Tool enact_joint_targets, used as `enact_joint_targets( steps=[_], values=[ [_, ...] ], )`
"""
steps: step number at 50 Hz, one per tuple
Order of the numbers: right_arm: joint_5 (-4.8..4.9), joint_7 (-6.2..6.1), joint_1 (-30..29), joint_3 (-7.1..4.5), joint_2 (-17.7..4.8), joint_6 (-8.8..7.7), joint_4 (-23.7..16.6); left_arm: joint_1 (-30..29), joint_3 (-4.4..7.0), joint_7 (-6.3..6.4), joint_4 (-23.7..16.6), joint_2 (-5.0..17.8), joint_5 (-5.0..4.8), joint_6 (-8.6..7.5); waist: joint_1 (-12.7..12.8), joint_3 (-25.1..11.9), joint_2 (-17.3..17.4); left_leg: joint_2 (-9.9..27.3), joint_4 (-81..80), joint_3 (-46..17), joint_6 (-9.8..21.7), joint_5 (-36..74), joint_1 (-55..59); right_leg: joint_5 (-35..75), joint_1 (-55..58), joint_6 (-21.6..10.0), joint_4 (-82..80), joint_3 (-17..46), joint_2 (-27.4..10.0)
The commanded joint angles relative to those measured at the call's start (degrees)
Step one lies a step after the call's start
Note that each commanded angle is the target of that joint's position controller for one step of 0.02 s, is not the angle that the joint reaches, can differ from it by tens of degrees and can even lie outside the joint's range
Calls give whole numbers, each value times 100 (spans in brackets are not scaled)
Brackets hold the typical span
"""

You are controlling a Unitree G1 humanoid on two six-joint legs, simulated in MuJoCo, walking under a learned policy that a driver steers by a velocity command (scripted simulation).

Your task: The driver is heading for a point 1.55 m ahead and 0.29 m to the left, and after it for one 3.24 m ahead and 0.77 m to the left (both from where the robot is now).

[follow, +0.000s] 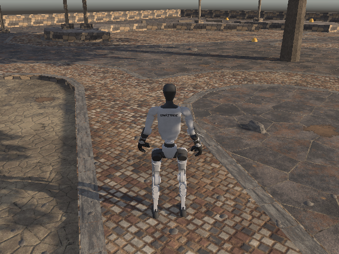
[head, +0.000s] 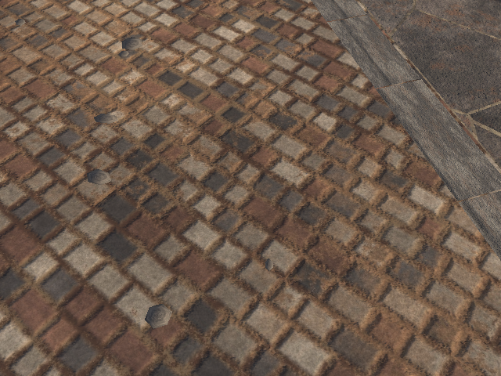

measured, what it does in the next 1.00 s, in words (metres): steps on the spot: right foot, then left foot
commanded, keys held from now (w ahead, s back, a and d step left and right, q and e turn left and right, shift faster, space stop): no key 0.62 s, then w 0.38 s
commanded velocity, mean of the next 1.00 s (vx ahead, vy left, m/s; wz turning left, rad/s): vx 0.10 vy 0.00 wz -0.07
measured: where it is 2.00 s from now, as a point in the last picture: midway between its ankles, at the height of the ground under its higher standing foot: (265, 337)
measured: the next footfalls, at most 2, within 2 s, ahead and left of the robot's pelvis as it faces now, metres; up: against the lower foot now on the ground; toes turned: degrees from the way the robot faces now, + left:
right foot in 0.04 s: +0.04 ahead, -0.13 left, +0.00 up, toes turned +0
left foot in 0.34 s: +0.03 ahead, +0.12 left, +0.00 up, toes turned -2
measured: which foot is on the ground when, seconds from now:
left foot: down 0.00-0.04, up 0.06-0.32, down 0.34-0.94, up 0.96-1.00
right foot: up 0.00-0.02, down 0.04-1.00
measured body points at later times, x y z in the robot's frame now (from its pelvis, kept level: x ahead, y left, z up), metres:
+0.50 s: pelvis -0.01 -0.02 +0.00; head +0.00 -0.02 +0.45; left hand +0.15 +0.22 -0.12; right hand +0.08 -0.30 -0.12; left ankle -0.01 +0.12 -0.74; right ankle +0.00 -0.13 -0.74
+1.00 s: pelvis +0.07 -0.03 -0.01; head +0.08 -0.04 +0.44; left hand +0.13 +0.24 -0.14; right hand +0.12 -0.30 -0.15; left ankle -0.01 +0.11 -0.70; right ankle -0.01 -0.13 -0.74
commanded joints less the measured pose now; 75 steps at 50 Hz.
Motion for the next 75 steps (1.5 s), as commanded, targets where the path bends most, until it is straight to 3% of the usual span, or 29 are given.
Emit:
enact_joint_targets(
  steps=[1, 2, 3, 4, 7, 16, 18, 19, 23, 31, 34, 36, 40, 45, 47, 48, 49, 51, 53, 55, 58, 62, 65, 66, 67, 68, 69, 71, 75],
  values=[
    [132, 22, 44, -196, -903, -91, -155, 328, 154, 0, -250, 522, 26, -90, 221, -732, 845, 935, -131, -786, 861, 2067, 344, 1420, 1127, -375, -2059, -242, 199],
    [-44, 58, 294, -85, -597, -148, -109, 428, 191, 48, -281, 787, 43, -92, 114, -1073, 72, 585, 483, -427, 339, 988, -264, 2783, 2114, -559, -2014, 658, -504],
    [-295, 114, 382, 52, -245, -223, -239, 91, 206, 104, -440, 1162, 146, -85, -167, -1052, -1417, 9, 1164, 47, -217, -1226, -1197, 4216, 2236, -1308, -1719, 1869, -1661],
    [-206, 36, -174, -25, -577, -200, -322, 188, 117, 55, -395, 772, 275, -182, 340, -1107, -1216, 13, 1741, -411, -360, -2032, -1119, 3727, 1608, -1955, -1847, 2023, -1896],
    [-92, -41, -97, -154, -797, -71, -146, -203, 44, 25, -185, 648, 209, -390, 206, -688, -1007, 45, 2453, -647, -435, -1672, -1373, 3130, 1393, -1649, -1964, 1451, -1357],
    [-74, -25, 240, -1, -398, -53, 101, -537, -90, 31, 255, 334, 108, -348, 29, -650, -714, -158, -4, -419, -334, 55, 178, 2326, 892, -1449, -1748, 1122, -929],
    [-205, -34, 311, -17, -716, -86, 95, -209, -131, 7, 454, 225, 164, -410, 120, -623, -226, 215, -514, -893, -110, 1744, 901, 1224, 497, -933, -1660, 973, -566],
    [-131, -40, 214, -121, -1104, -88, 189, -2, -88, -17, 470, 289, 194, -433, 439, -500, 445, 222, -186, -789, 113, 1346, 613, 796, 491, -737, -1754, 637, -224],
    [-169, -10, 59, 21, -529, -206, 248, -434, -80, 80, 604, 300, 162, -329, 167, -246, 392, 33, -481, -747, 64, 253, -24, 794, 788, -584, -1488, 449, -83],
    [-138, -101, 261, 75, -482, -248, 512, -191, -51, 115, 1125, 248, 128, -349, 117, -257, 15, -71, -373, -649, 46, 340, 150, 1167, 761, -528, -1502, 415, -83],
    [-46, -143, 404, 33, -567, -210, 601, 44, 20, 153, 1333, 388, 42, -333, 140, -49, -29, -223, -290, -599, 293, -1928, -181, -1352, 362, -692, -1410, 301, 104],
    [-1, -155, 433, 46, -519, -291, 548, 108, 12, 155, 1351, 344, -7, -444, 148, 371, -30, -107, -324, -840, 482, -2672, -489, -2044, -84, -847, -1438, 488, -9],
    [67, -72, 693, 10, -546, -558, 589, 170, 8, 57, 1427, 273, -69, -780, 114, 274, 114, 198, -386, -1408, 809, -2450, -214, -1475, -224, -967, -1150, 609, -110],
    [131, 32, 856, -61, -809, -642, 555, 322, -30, -93, 1473, 132, -108, -1079, 293, 221, 926, 970, -772, -2543, 1268, -986, 439, -73, -368, -994, -466, 13, 153],
    [82, 71, 348, -48, -726, -670, 272, 1163, 88, -144, 1869, 443, -129, -1115, 623, -138, 288, 379, 432, -1567, 930, 971, -102, 1269, 902, -1096, -898, 387, 63],
    [44, 94, -140, 0, -553, -751, -5, 2119, 268, -149, 2199, 922, -137, -1095, 995, -528, -767, -416, 2286, -455, 461, 1997, -1410, 2023, 2567, -1434, -1472, 1551, -476],
    [8, 89, -210, 48, -357, -839, -97, 2743, 284, -184, 2348, 1053, -56, -1039, 1187, -597, -1742, -832, 3915, -366, 175, -1111, -3344, 2988, 3928, -1976, -2051, 3274, -1512],
    [289, 158, -399, 58, -389, -856, -153, 2265, 35, -176, 2160, 393, 53, -996, 889, 65, -558, -375, 5039, -901, 448, -1787, -4772, 2909, 3942, -2155, -1999, 3017, -1889],
    [183, 229, -655, 117, -196, -837, -336, 1986, -95, -119, 2129, 225, 24, -909, 648, 334, -145, 96, 4626, -723, 496, -1099, -5010, 2916, 3513, -1816, -2353, 2221, -1739],
    [59, 338, -688, 177, -62, -796, -467, 1507, -165, -21, 1996, 137, 17, -805, 421, 359, -403, 180, 3602, -395, 309, -262, -3983, 2812, 2401, -1546, -2880, 1442, -1269],
    [-16, 401, -1137, 286, 121, -749, -694, 1284, -90, 149, 1905, 559, -10, -837, 410, 315, -548, -168, 1472, -43, 76, 1325, -1779, 2389, 863, -1324, -3486, 556, -728],
    [89, 278, -1143, 93, -453, -666, -786, 1524, 13, 137, 2043, 802, -94, -923, 229, 264, -630, -391, 426, -258, 293, 1672, -1231, 3312, 1764, -1169, -3260, 546, -1168],
    [100, 186, 559, -176, -852, -573, -279, 1474, 31, 104, 1990, 772, 69, -743, -626, -890, -691, -700, 532, -19, 701, 1139, 720, 5513, 1920, -840, -882, 196, -941],
    [58, 137, 1460, -253, -1113, -528, -84, 1576, -63, 104, 1857, 509, 184, -710, -887, -1541, -123, 230, 754, -1085, 993, 845, 2361, 3923, 653, -709, 886, 123, -680],
    [-72, 227, 1692, -294, -1553, -562, 80, 2552, -320, 33, 1832, -502, 104, -810, -245, -2524, 1919, 1672, -418, -4210, 1971, -1070, 3729, -671, -1077, -436, 3096, 275, 479],
    [-31, 255, 1522, -154, -949, -589, 51, 2197, -193, -34, 1897, 146, -40, -948, -408, -2184, 1410, 1596, -1373, -5200, 1832, -2063, 3272, -1035, -1659, -550, 3841, 854, 301],
    [-9, 257, 950, -94, -758, -628, 10, 1466, -70, -57, 1643, 563, -203, -1013, -308, -1097, 943, 1514, -1452, -4329, 1574, -1943, 2353, -555, -2112, -646, 3989, 643, -6],
    [-104, 289, 244, -59, -631, -696, -57, 908, -52, 15, 1482, 548, -87, -1028, 40, -465, 141, 1080, -1605, -2927, 1403, -496, 764, 346, -1636, -685, 3387, 466, -532],
    [-100, 300, 157, -14, -462, -816, 128, 1115, -56, 80, 1516, 285, 2, -776, 412, -355, 399, 734, -2116, -1935, 1497, 95, -133, 700, -1123, -572, 2640, 431, -823]
  ],
)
